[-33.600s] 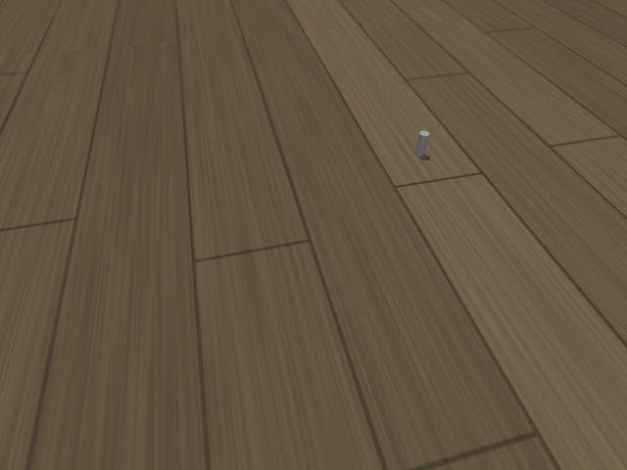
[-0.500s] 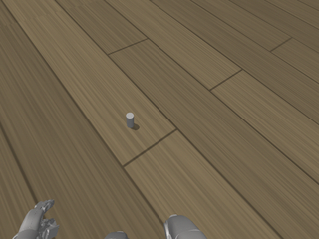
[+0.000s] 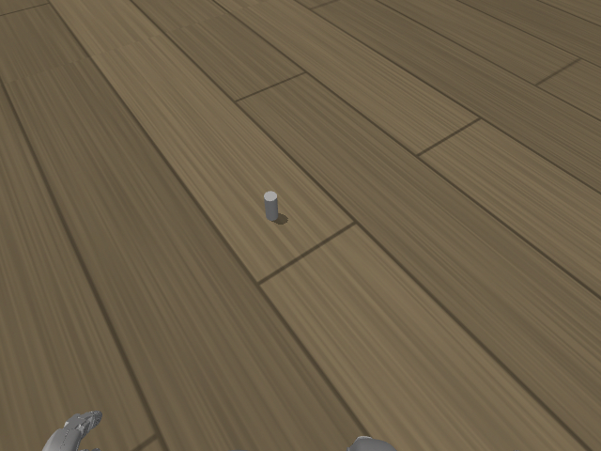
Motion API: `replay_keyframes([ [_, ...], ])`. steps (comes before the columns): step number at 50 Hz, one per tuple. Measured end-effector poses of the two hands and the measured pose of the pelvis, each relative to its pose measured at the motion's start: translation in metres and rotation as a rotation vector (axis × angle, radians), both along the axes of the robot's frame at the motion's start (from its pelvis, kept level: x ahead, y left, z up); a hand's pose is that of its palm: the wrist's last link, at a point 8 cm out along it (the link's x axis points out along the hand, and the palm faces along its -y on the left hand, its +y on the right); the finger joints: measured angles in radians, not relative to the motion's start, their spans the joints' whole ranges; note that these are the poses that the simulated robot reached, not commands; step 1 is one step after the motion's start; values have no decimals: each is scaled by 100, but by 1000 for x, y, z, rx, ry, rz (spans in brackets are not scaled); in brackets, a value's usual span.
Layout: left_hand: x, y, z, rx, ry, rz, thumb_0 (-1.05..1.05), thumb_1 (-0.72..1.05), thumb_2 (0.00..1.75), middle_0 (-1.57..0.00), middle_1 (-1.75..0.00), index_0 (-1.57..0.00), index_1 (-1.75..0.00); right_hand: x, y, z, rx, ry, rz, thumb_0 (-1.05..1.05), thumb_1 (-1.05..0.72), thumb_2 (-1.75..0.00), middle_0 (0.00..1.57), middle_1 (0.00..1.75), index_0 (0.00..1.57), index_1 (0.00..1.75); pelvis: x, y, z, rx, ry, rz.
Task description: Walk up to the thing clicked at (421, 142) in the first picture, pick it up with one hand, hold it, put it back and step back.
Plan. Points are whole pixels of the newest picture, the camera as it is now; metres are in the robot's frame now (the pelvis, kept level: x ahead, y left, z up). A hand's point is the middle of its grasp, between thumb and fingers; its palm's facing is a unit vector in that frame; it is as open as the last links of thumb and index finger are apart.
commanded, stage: step back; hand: left
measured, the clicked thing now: (271, 206) +1.01 +0.14 -0.69
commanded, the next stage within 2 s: stand in 0.94 s
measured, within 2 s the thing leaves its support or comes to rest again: neither
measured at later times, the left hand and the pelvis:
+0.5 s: hand out of the picture +0.01 +0.25 -0.14, palm faces +0.03 -0.93 -0.37, open 7.4 cm; pelvis -0.03 -0.01 +0.01, yaw +1 degrees
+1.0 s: hand out of the picture +0.13 +0.26 -0.13, palm faces -0.01 -0.92 -0.38, open 7.4 cm; pelvis +0.01 -0.01 +0.01, yaw -1 degrees
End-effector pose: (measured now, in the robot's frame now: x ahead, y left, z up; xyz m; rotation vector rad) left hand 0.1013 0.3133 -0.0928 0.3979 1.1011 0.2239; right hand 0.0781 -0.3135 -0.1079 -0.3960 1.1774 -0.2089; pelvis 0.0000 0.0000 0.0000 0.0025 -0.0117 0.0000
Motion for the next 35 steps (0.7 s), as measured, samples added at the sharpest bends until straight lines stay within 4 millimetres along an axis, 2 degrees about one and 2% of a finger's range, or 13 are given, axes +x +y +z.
replay_keyframes([
  [4, -23, 5, -9, -29, -12, 39, 1, 90, 89, -20, -30, -20, -30, -31, 17, 3, 16, 31, 8, 1, -90, -89, 21, 30, 21, 30, -18, 1, 2, 44, -38, -11],
  [8, -50, -2, -10, -73, 37, 53, 1, 90, 89, -20, -30, -20, -30, -46, 20, 14, 28, 12, 3, 1, -90, -89, 21, 30, 21, 30, -26, -1, 11, 6, -41, -4],
  [14, -83, -15, -13, -71, 104, 49, 1, 90, 89, -20, -30, -20, -30, -42, 2, 15, 39, -52, -10, 1, -90, -89, 21, 30, 21, 30, -37, -14, 10, 0, -36, -36],
  [20, -102, -27, -6, -61, 98, 75, 1, 90, 89, -20, -30, -20, -30, -35, -12, 14, 39, -44, -6, 1, -90, -89, 21, 30, 21, 30, -38, -20, 13, -12, -35, -18],
  [26, -94, -15, -7, -57, 94, 87, 1, 90, 89, -20, -30, -20, -30, -31, -11, 11, 23, -23, 1, 1, -90, -89, 20, 30, 21, 30, -30, -8, 10, 2, -29, 12],
  [31, -68, -8, -8, -56, 89, 65, 1, 90, 89, -20, -30, -20, -30, -31, 2, 11, 47, -13, -20, 1, -91, -89, 20, 30, 21, 30, -19, -6, 12, 9, -24, -7],
  [35, -43, -10, -6, -52, 49, 49, 1, 90, 89, -20, -30, -20, -30, -24, 7, 9, 65, 2, -31, 1, -90, -89, 21, 30, 21, 30, -10, -10, 13, -11, -24, -7],
])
